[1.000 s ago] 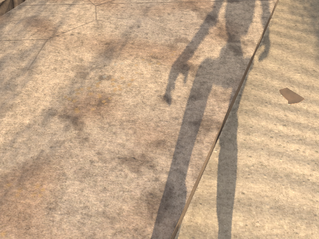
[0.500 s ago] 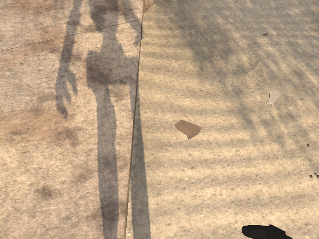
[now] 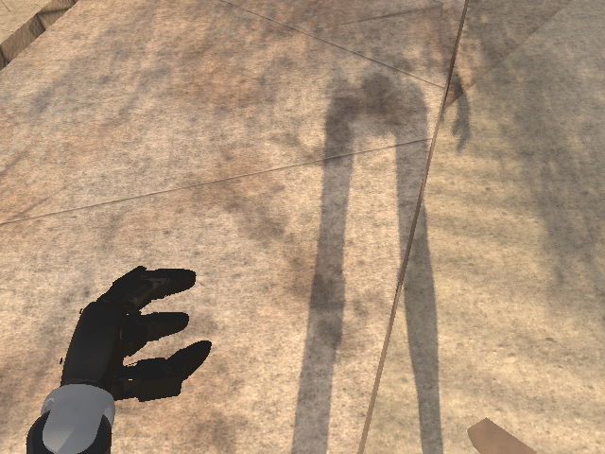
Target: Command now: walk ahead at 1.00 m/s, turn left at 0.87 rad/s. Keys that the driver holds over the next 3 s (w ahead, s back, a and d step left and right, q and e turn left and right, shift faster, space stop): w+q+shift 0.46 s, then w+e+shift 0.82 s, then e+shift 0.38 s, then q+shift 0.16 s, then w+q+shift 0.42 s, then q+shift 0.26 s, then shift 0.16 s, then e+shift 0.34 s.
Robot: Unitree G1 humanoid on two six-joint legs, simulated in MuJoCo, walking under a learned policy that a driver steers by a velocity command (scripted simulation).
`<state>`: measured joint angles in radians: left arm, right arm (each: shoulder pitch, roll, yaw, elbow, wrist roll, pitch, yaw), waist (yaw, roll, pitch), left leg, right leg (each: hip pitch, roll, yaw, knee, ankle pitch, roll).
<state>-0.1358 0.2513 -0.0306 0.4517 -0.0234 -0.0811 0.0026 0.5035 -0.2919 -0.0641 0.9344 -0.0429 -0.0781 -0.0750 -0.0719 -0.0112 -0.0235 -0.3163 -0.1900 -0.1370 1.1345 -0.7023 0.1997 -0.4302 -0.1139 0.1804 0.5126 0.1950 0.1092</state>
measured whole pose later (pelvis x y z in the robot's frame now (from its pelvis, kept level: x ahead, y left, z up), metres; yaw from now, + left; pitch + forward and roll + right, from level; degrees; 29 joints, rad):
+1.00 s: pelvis +0.97 +0.12 +0.09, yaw +15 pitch +2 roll -1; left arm 0.60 0.21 0.04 0.85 0.01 -0.07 -0.02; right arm 0.00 -0.22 0.05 0.52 -0.05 -0.08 0.03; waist 0.11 0.03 -0.03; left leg -0.75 0.08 -0.06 0.97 -0.12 0.00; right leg -0.04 0.16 0.12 0.32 -0.29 -0.12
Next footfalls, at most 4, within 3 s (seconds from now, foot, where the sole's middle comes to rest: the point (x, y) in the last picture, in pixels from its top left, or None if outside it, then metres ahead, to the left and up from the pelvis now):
0.02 right None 0.12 -0.19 -0.83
0.38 left None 0.46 0.04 -0.69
0.76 right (285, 281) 0.93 0.06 -0.69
1.16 left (177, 184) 1.33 0.36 -0.69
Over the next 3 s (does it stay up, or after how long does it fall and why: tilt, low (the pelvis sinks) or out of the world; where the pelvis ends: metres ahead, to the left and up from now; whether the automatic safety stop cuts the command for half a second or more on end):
stays up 2.13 0.33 0.09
